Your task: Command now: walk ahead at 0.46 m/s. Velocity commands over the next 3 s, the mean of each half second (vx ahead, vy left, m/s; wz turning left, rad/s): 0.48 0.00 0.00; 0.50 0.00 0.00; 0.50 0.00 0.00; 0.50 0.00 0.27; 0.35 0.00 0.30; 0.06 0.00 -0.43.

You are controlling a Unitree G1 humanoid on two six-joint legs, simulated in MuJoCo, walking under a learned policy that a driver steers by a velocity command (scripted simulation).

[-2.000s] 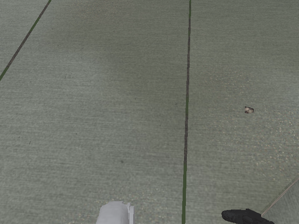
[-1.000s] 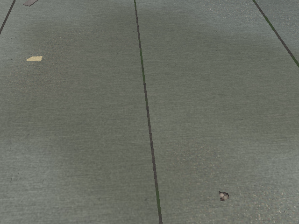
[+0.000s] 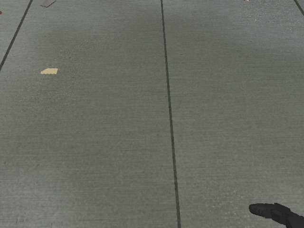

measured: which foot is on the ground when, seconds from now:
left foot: up 0.00-0.02, down 0.04-0.62, up 0.64-1.00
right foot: down 0.00-0.06, up 0.08-0.58, down 0.60-1.00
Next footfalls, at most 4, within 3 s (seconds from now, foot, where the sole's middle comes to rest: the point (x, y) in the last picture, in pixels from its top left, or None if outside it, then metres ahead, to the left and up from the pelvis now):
0.04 left None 0.20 0.12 -0.76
0.60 right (201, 222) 0.50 -0.12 -0.76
1.12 left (150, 155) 0.81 0.13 -0.76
1.66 right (198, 111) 1.12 -0.11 -0.76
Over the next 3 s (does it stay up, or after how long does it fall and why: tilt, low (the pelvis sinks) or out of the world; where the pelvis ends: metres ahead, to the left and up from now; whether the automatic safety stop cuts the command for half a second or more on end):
stays up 1.44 0.10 0.01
